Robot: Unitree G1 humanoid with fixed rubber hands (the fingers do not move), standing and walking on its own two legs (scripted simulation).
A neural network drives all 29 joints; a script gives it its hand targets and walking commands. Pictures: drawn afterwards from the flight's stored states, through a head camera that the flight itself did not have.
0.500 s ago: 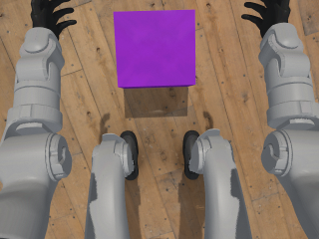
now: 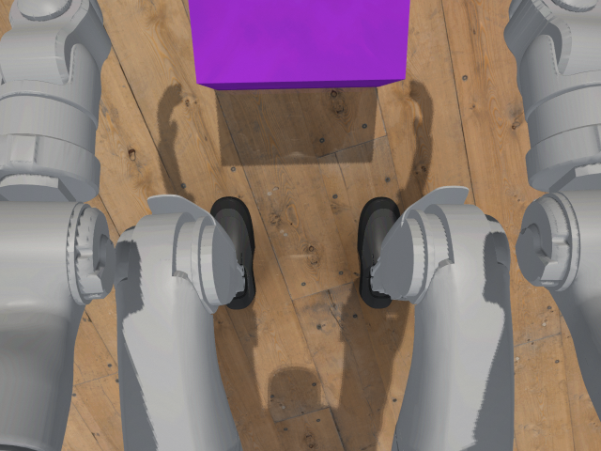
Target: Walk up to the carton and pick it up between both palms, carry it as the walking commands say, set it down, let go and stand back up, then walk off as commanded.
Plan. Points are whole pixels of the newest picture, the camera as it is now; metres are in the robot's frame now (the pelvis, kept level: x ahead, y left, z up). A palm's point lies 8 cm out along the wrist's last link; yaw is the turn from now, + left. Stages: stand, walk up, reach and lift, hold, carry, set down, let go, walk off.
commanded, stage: reach and lift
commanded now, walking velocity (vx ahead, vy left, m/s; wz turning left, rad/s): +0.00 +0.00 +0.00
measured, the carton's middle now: out of the picture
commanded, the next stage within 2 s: none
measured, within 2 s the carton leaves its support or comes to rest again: neither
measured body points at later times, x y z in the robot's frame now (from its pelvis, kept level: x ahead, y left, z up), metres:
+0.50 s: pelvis +0.02 +0.00 -0.06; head +0.41 +0.00 +0.16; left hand +0.57 +0.22 -0.27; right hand +0.57 -0.22 -0.26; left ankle +0.14 +0.12 -0.37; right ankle +0.13 -0.13 -0.37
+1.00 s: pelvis +0.02 +0.00 -0.05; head +0.40 +0.00 +0.17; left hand +0.56 +0.20 -0.27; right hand +0.56 -0.19 -0.26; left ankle +0.14 +0.13 -0.37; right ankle +0.13 -0.13 -0.37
